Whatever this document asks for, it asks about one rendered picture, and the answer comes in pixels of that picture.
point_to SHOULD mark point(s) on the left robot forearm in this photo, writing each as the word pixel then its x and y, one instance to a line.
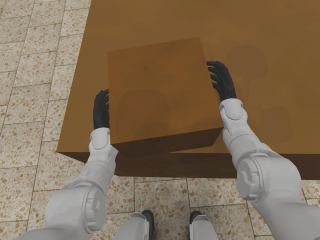
pixel 100 166

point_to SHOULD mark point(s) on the left robot thigh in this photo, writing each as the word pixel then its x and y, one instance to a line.
pixel 134 228

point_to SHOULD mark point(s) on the left robot hand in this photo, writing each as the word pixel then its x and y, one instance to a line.
pixel 101 115

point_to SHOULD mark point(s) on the right robot hand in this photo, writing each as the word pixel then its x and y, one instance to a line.
pixel 224 86

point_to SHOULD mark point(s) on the robot left upper arm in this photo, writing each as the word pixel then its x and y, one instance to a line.
pixel 71 214

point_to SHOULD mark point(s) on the robot right foot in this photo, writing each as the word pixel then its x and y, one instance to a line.
pixel 193 215

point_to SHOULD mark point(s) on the pedestal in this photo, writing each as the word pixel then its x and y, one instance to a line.
pixel 271 49

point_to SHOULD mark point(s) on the carton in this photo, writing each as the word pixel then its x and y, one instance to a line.
pixel 161 99

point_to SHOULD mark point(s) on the robot right upper arm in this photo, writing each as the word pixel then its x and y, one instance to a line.
pixel 273 186

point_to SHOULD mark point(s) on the right robot forearm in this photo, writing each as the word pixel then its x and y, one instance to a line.
pixel 238 137

